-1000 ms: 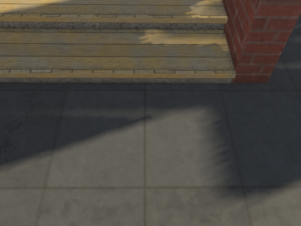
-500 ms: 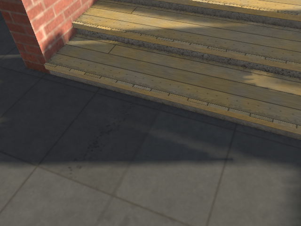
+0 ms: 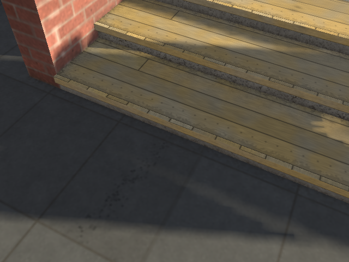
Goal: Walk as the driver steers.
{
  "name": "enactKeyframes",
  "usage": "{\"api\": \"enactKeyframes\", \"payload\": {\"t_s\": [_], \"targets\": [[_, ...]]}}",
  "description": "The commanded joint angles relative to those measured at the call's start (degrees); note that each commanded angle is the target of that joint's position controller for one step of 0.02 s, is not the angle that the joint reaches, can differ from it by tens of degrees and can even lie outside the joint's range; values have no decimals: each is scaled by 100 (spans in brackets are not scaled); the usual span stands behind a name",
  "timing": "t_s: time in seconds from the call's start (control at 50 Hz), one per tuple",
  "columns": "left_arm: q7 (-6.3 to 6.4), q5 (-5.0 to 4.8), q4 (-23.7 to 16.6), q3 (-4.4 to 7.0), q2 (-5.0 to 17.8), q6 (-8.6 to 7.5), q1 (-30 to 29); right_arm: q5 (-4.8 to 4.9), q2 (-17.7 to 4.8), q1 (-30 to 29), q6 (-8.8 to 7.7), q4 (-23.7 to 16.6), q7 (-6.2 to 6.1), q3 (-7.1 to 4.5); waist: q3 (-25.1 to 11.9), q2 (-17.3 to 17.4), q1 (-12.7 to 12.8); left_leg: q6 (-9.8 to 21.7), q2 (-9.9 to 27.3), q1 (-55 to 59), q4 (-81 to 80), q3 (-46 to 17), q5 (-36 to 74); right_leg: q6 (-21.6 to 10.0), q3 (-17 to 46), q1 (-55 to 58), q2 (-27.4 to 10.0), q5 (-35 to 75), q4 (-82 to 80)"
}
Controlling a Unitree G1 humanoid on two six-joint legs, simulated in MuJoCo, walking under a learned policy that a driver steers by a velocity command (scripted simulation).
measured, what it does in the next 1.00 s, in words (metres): walks ahead: right foot, then left foot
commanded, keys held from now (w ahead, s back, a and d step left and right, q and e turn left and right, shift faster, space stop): w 0.10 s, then no key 0.56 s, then w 0.28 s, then no key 0.06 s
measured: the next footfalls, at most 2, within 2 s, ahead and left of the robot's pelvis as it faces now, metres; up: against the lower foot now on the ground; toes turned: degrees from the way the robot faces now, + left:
right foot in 0.24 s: +0.34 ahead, -0.12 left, +0.00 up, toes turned -2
left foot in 0.60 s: +0.32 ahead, +0.12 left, +0.00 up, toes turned -1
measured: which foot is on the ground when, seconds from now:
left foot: down 0.00-0.24, up 0.26-0.58, down 0.60-0.88, up 0.90-1.00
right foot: up 0.00-0.22, down 0.24-1.00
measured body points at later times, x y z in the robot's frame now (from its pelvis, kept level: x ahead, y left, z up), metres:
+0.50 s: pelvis +0.22 -0.04 -0.01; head +0.25 -0.04 +0.44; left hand +0.34 +0.22 -0.13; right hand +0.33 -0.30 -0.14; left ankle +0.25 +0.13 -0.71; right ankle +0.30 -0.12 -0.75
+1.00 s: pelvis +0.33 -0.03 +0.00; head +0.35 -0.04 +0.45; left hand +0.36 +0.24 -0.13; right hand +0.42 -0.29 -0.14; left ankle +0.30 +0.10 -0.69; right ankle +0.30 -0.12 -0.75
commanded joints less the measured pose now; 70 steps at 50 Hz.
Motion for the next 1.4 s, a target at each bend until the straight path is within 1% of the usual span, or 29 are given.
{"api": "enactKeyframes", "payload": {"t_s": [0.02, 0.14, 0.2, 0.22, 0.24, 0.26, 0.28, 0.3, 0.34, 0.38, 0.46, 0.58, 0.62, 0.64, 0.68, 0.8, 0.86, 0.88, 0.9, 0.92, 0.96, 1.04, 1.12, 1.2, 1.22, 1.24, 1.26, 1.32, 1.4], "targets": [[-68, -4, -407, -20, 116, -96, -353, 15, -818, -155, -74, -275, -105, -170, 359, 605, 45, 690, 1347, -256, -658, -592, 2340, -19, -82, 83, 116, 990, -1209], [-310, -16, -817, -82, 96, -222, -1325, 61, -976, 327, 45, 85, -190, -181, 610, 572, -218, 583, 1660, 632, -237, -630, 2641, -306, -232, 177, 491, 966, -2606], [-338, 84, -687, 38, 391, -273, -626, 21, -1141, 142, 127, 90, -256, -213, -41, 903, 189, 311, 1575, 986, 781, -667, 4600, -561, -419, 1309, 932, 503, -2730], [-299, 108, -492, 116, 545, -285, 80, 17, -1167, -53, 162, 53, -259, -204, -477, 857, 600, 143, 1307, 906, 1682, -505, 5108, -703, -552, 2259, 1080, 916, -3021], [-228, 179, -361, 171, 849, -287, 775, -54, -1012, 0, 146, -38, -259, -132, -1200, 543, 827, -95, 983, 47, 2997, -395, 3980, -992, -18, 3886, 426, 2898, -2737], [-182, 358, -337, 199, 1218, -242, 1153, -124, -326, 974, 78, 6, -194, 67, -2247, -946, 483, -560, 90, -2088, 5630, -294, -336, -2149, 2078, 6277, -1416, 5096, -2332], [-200, 222, -234, 117, 775, -186, 1495, -24, -572, 1378, 30, 335, -126, 53, -3230, -930, 661, -617, -224, -2634, 6527, -1343, -2727, -2502, 3240, 6870, -1738, 5004, -2675], [-179, 91, -328, 97, 662, -104, 1019, 139, -1073, 813, 58, 230, -116, -90, -2545, -456, 669, -605, 177, -2866, 6607, -1387, -2438, -2163, 2471, 6079, -1444, 3989, -2906], [-132, 16, -405, -61, 249, -28, 43, 68, -937, -170, 201, -38, -198, -73, -960, 275, 333, -695, 719, -2933, 5725, -782, -1798, -1725, 1437, 4085, -856, 2911, -3468], [-147, 160, -373, -84, 209, -8, -366, 10, -647, 113, 431, 53, -272, -51, -606, -12, -82, -765, 872, -1830, 4833, -590, -1340, -1527, 844, 2576, -461, 2312, -3960], [-130, 195, -199, -39, 347, -12, -488, -76, -378, 144, 548, 110, -386, 34, -751, -333, -107, -826, 884, -1050, 3272, -435, -740, -1535, 357, 2126, -324, 1879, -4148], [-26, 89, 19, -107, 254, 214, -505, -142, -520, -380, 580, 105, -374, -67, -252, -279, -22, -528, 728, -441, 1736, -214, 64, -978, 596, 1666, -106, -2380, -4260], [-22, 113, 151, -198, 12, 222, -216, -202, -726, -450, 523, 12, -404, -86, 19, 179, 80, -258, 1239, -450, 887, -840, 253, -465, 423, 1644, 281, -2716, -3729], [-20, 114, 185, -171, 1, 222, 191, -115, -1125, -721, 522, 55, -426, -183, 136, 1042, 541, -67, 1326, -1024, 786, -1009, -589, -254, -62, 1897, 748, -2303, -3512], [59, 112, 257, -119, 171, 276, -32, -128, -620, -708, 443, 149, -367, -101, 159, 1205, 325, -151, 1072, -1867, 298, -954, -2235, -127, -381, 2762, 911, -1818, -2934], [-27, -90, 242, -37, 70, 44, -150, 96, -991, -417, 177, 272, -353, -253, 462, 1481, 136, 624, 2118, -1065, -226, -2366, -2560, -602, -346, 1629, 826, -2043, -1697], [-84, -86, 587, 30, 94, -58, 472, 127, -831, -872, 170, 196, -306, -218, 220, 1082, 510, 282, 1539, -1581, 339, -1522, -1591, -708, -372, 3271, 896, -1376, -2955], [-64, -56, 727, 109, 349, -53, 894, 108, -588, -1029, 141, 106, -288, -155, 111, 501, 616, 27, 1129, -2012, 1208, -962, -1158, -817, 352, 3787, 412, -1682, -3364], [-58, -68, 860, 237, 811, -39, 1422, 104, -296, -1188, 55, -77, -296, -95, 110, -869, 689, -357, 416, -3073, 2766, -7, -1002, -1272, 2012, 4521, -469, -2506, -4167], [-98, 314, 999, 220, 836, 5, 2050, -385, -493, -1145, 112, -104, -159, -140, 227, -1176, 908, -238, 264, -3966, 3637, 0, -2018, -1593, 3316, 4941, -1330, -2436, -4696], [-54, 273, 865, 139, 479, 30, 1478, -349, -496, -1072, 130, 67, -54, -182, 546, -199, 499, -88, 713, -3915, 4222, -347, -1313, -1449, 2425, 4581, -1012, -1075, -4479], [18, 177, 942, 8, 196, -11, 1173, -229, -181, -933, 194, 284, -15, -80, 107, -341, 224, -290, 553, -2811, 3539, 90, -686, -1060, 579, 4424, -311, 3276, -3962], [87, 132, 1172, -45, 208, 83, 1289, -126, -61, -1261, 250, 318, -93, 28, 6, -655, 332, -280, 312, -1894, 2204, 328, 77, -890, 89, 4176, -127, 3803, -3716], [116, 15, 1313, -88, 187, 120, 1152, -204, -259, -643, 176, 665, -209, -12, -109, -202, -45, -22, 354, -250, 831, 128, 1371, -587, 134, 3570, -35, 2602, -2913], [118, 29, 1283, -133, 71, 103, 1279, -271, -603, -290, 108, 756, -242, -81, -409, 317, -108, 77, 1102, 583, 841, -561, 2725, -394, -9, 3087, 186, 1220, -2364], [154, 28, 1294, -204, -234, 162, 1772, -290, -963, 11, 109, 769, -248, -130, -806, 1270, 48, 593, 2397, 1191, 965, -1837, 4585, -273, -360, 2534, 751, -2056, -1335], [193, -9, 1494, -160, -189, 342, 2018, -74, -893, 93, 190, 851, -236, -113, -1078, 1456, -52, 1264, 2785, 899, 691, -2430, 4026, -296, -184, 2467, 967, -3469, -657], [130, 201, 1441, -113, -157, 486, 1205, -73, -341, -851, 271, 739, -274, 76, 75, 855, 238, 892, 2078, -385, -121, -1815, 1739, -201, 51, 2168, 712, -2855, -324], [170, 147, 1712, -175, -406, 583, 1344, -145, -245, -971, 247, 933, -338, 151, -30, 877, 420, 590, 1585, -828, -131, -986, 1815, -42, -123, 2995, 756, -2332, -1372]]}}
